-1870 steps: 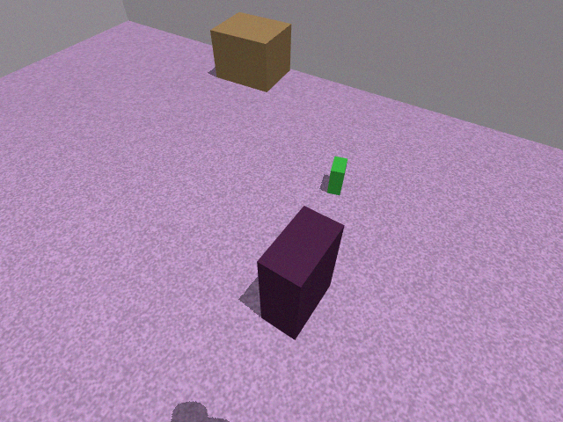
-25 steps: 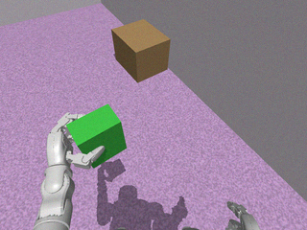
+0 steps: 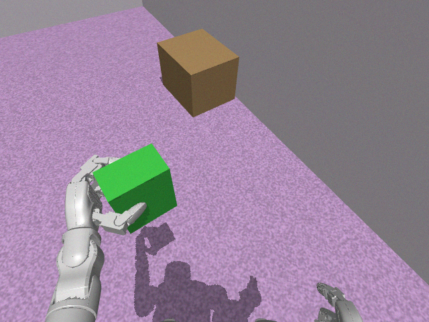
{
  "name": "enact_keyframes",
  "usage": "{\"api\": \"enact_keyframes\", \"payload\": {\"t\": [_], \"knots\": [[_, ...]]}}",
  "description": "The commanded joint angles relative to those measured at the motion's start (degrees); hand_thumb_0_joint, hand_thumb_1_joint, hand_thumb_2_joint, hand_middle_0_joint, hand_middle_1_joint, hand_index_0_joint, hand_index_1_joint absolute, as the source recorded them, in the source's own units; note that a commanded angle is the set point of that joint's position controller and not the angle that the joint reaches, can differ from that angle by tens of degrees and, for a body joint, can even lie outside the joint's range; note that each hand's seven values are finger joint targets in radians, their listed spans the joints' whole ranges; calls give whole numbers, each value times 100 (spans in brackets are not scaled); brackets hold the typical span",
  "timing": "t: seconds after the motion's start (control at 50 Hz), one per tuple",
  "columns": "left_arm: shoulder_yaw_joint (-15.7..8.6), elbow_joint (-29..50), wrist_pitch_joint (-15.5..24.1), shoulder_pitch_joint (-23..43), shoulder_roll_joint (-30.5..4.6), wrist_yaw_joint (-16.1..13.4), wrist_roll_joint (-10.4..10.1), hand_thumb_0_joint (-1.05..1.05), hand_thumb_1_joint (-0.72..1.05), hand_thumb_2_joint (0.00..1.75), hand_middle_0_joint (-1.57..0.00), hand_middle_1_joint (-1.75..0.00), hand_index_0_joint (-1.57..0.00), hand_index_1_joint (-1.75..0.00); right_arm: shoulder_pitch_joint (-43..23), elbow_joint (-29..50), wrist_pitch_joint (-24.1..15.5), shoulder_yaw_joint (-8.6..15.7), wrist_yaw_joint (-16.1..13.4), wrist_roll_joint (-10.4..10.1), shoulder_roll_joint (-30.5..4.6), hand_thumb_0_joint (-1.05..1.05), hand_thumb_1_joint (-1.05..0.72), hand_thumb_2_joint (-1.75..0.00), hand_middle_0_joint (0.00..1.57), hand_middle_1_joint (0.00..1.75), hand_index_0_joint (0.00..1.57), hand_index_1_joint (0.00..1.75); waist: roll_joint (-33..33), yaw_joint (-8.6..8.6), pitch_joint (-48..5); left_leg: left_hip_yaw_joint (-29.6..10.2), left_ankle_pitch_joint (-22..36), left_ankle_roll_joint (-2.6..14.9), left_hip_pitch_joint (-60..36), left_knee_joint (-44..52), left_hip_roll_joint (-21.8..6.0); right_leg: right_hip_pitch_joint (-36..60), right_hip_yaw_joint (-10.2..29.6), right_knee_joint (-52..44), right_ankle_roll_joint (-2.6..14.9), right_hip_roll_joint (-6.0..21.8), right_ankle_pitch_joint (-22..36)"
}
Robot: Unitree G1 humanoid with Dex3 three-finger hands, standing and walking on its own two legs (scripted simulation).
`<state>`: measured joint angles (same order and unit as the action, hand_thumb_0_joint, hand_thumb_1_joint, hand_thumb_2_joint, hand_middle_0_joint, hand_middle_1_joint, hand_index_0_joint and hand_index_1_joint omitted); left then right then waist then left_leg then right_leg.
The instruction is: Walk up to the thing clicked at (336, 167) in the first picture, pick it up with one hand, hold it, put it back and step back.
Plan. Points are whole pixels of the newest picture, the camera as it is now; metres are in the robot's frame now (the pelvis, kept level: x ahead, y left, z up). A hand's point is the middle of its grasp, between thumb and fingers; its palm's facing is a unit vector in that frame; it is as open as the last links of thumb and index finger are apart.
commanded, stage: hold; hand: left
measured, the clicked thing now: (140, 191) +0.35 +0.14 +0.03
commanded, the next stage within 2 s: crouch in 0.24 s
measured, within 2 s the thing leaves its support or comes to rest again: neither
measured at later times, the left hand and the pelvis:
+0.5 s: hand (121, 201) +0.33 +0.17 +0.04, palm faces +0.17 -0.99 +0.00, open 10.3 cm; pelvis -0.01 +0.00 +0.00, yaw +0 degrees
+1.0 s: hand (135, 233) +0.36 +0.20 -0.18, palm faces +0.27 -0.96 -0.03, open 10.3 cm; pelvis -0.04 +0.00 -0.16, yaw -1 degrees
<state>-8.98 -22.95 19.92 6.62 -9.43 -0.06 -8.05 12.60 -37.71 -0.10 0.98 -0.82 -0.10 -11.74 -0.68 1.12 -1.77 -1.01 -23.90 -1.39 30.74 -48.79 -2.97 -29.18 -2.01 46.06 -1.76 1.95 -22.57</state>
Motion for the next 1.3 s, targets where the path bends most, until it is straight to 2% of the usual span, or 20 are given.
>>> {"api": "enact_keyframes", "payload": {"t": [0.0,0.08,0.14,0.28,0.32,0.34,0.44,0.52,0.56,0.62,0.66,0.74,0.76,0.8,0.94,0.96,1.04,1.1,1.18,1.28], "knots": [[-206,934,356,1351,-629,47,-60,0,11,116,-121,-135,-122,-135,-193,699,-225,276,-61,-11,-799,0,-93,-91,20,30,20,30,103,51,-1348,116,1366,121,-492,679,192,528,-85,-579,178,-202,1503],[-63,1405,428,1682,-610,87,-70,0,13,115,-120,-134,-122,-134,-228,743,-245,264,-32,-5,-784,0,-92,-90,20,30,20,30,-224,4,-1399,87,1100,78,-586,802,198,506,-111,-566,218,-212,1182],[-195,1664,477,1765,-763,10,-72,0,10,114,-120,-133,-121,-134,-188,755,-292,263,-38,-4,-780,0,-92,-90,20,30,20,30,-376,-20,-1829,89,1430,56,-842,734,196,652,-106,-494,216,-221,1459],[-294,1005,389,1424,-702,4,-83,0,9,115,-119,-134,-121,-134,-203,676,-272,251,-80,-4,-783,0,-92,-91,20,30,20,30,178,42,-1276,120,1068,143,-380,695,206,485,-71,-640,156,-190,1234],[-242,1109,401,1501,-669,34,-82,0,17,122,-123,-137,-124,-138,-175,692,-273,275,-81,-10,-807,0,-91,-91,20,30,20,30,153,25,-1429,143,1185,138,-489,688,211,524,-56,-615,165,-181,1357],[-69,1217,419,1529,-561,63,-70,0,18,121,-115,-130,-117,-130,-214,715,-270,253,-72,-2,-776,0,-90,-91,20,30,20,30,-44,43,-1350,145,1171,117,-554,709,218,473,-54,-606,175,-182,1317],[-330,742,498,1349,-558,-91,-59,0,24,120,-109,-128,-111,-127,-230,690,-287,278,-10,9,-771,0,-91,-91,20,30,20,30,118,8,-1154,88,894,110,-203,674,198,288,-106,-484,206,-205,1005],[-322,399,754,1642,-470,-164,-17,0,23,120,-109,-129,-111,-128,-232,641,-316,313,26,61,-781,0,-91,-91,20,30,20,30,256,119,-1151,94,671,145,183,392,208,-111,-58,-280,198,-177,854],[-505,262,974,1811,-720,-159,57,0,25,122,-110,-129,-112,-128,-187,576,-323,331,34,93,-780,0,-90,-91,20,30,20,30,185,105,-1361,125,726,161,357,153,231,-270,12,-101,194,-141,951],[-490,-133,1328,2195,-700,-113,128,0,28,122,-110,-131,-113,-130,-112,425,-359,356,83,165,-802,0,-91,-91,20,30,20,30,34,219,-1670,63,744,149,654,-294,220,-825,10,439,215,-140,986],[-651,-295,1611,2495,-829,-126,131,0,28,120,-110,-130,-113,-129,-69,387,-385,393,117,209,-840,0,-91,-91,20,30,20,30,-32,235,-1922,46,724,146,979,-730,222,-1231,9,840,226,-142,947],[-739,-1197,2134,2296,-668,-65,53,0,28,122,-112,-132,-115,-131,-135,448,-426,377,238,278,-896,0,-91,-90,20,30,20,30,-9,224,-2426,-50,454,158,2027,-1677,241,-2340,-21,1778,261,-173,570],[-886,-1146,2280,2426,-894,-82,55,0,28,122,-113,-132,-115,-131,-97,427,-417,380,258,285,-948,0,-90,-90,20,30,20,30,-160,172,-2667,-106,575,133,2154,-1906,236,-2611,-53,2089,275,-172,594],[-807,-1559,2441,2384,-827,-55,105,0,29,125,-113,-134,-116,-133,-96,409,-394,346,320,320,-967,0,-90,-90,20,30,20,30,-248,155,-2941,-129,624,131,2526,-2362,241,-3147,-64,2546,296,-177,523],[-1273,-1323,2815,3299,-1420,-107,115,0,29,128,-113,-134,-115,-133,26,382,-235,364,407,413,-1182,0,-90,-91,20,30,20,30,-457,187,-4240,-173,980,154,3416,-3560,210,-4008,-10,3743,323,-197,768],[-1414,-1325,2830,3421,-1600,-115,123,0,28,127,-113,-135,-116,-134,-4,341,-211,359,412,420,-1204,0,-91,-91,20,30,20,30,-549,148,-4228,-171,910,149,3513,-3676,210,-4187,2,3870,330,-197,692],[-1558,-1694,2862,3664,-1735,-70,176,0,27,123,-111,-130,-113,-130,98,187,-129,364,432,487,-1242,0,-92,-91,20,30,20,30,-196,343,-4587,-126,899,224,4322,-4392,211,-4148,125,4287,252,-179,951],[-1395,-2244,2797,3927,-1574,84,199,0,23,121,-112,-129,-113,-129,73,107,-108,353,466,514,-1260,0,-93,-91,20,30,20,30,-151,514,-4318,-146,419,230,4890,-4759,208,-4813,87,4584,260,-200,459],[-1758,-2812,2802,3943,-1982,140,274,0,19,117,-114,-129,-116,-128,57,63,-61,280,503,555,-1331,0,-92,-91,20,30,20,30,-207,369,-4113,-138,-82,173,5537,-5115,210,-5502,-46,5089,320,-218,-167],[-1894,-2889,2976,4522,-2179,129,342,0,12,119,-117,-134,-120,-133,6,22,-48,155,581,632,-1389,0,-93,-91,20,30,20,30,-660,463,-4151,-164,-393,115,5801,-5586,213,-6388,-240,5819,375,-230,-465]]}}
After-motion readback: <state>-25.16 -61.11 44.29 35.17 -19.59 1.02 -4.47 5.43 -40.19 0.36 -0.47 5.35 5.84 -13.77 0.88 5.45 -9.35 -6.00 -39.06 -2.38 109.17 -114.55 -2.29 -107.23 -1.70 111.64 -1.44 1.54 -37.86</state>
